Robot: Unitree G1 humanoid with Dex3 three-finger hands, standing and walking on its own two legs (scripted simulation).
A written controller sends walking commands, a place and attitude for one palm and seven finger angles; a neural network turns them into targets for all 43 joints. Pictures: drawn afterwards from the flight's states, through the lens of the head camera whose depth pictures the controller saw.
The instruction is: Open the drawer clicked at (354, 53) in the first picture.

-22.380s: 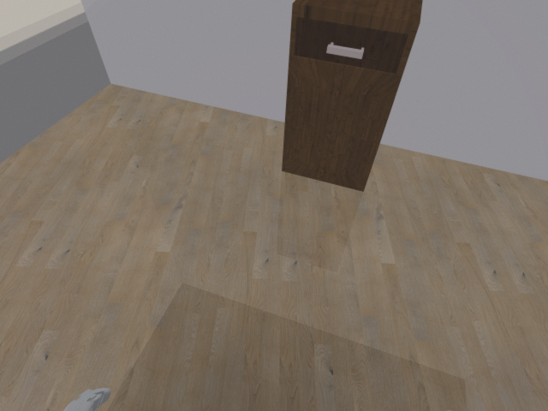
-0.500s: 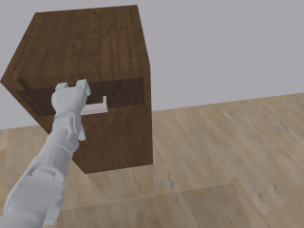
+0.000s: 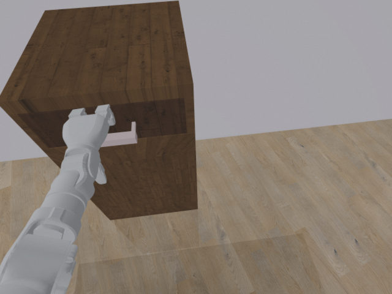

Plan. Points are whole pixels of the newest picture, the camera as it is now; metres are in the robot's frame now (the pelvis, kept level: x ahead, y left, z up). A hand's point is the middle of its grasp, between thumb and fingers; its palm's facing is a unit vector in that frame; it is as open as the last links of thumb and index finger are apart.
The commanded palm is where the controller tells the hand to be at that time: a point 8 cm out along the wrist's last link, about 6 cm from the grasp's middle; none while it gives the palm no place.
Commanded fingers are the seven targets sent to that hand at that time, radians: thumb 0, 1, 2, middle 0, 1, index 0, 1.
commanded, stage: re-aim the fingers above the handle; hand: left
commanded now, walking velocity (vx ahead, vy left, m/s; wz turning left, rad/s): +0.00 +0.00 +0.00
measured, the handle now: (111, 133) +0.52 +0.23 -0.03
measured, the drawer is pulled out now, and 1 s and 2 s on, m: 0.00 0.00 0.00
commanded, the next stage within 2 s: lower the fingers behind the handle in 1.68 s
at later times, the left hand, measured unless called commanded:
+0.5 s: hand (96, 149) +0.42 +0.22 +0.03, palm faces -0.01 -0.05 -1.00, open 13.8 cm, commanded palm +0.41 +0.22 +0.09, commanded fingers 0.00 -0.50 0.30 -0.30 -1.20 -0.30 -1.20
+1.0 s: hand (99, 149) +0.43 +0.22 +0.02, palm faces -0.05 -0.07 -1.00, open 13.8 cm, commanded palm +0.41 +0.23 +0.09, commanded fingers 0.00 -0.50 0.30 -0.30 -1.20 -0.30 -1.20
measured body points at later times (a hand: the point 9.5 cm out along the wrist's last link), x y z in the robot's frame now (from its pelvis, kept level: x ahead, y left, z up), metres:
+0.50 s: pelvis -0.01 +0.01 +0.00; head +0.04 +0.00 +0.45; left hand +0.42 +0.22 +0.09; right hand +0.03 -0.26 -0.14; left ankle +0.00 +0.13 -0.71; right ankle -0.06 -0.12 -0.71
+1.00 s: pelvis -0.02 +0.01 +0.00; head +0.05 +0.01 +0.44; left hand +0.43 +0.22 +0.08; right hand +0.01 -0.26 -0.13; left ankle +0.00 +0.13 -0.71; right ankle -0.06 -0.12 -0.71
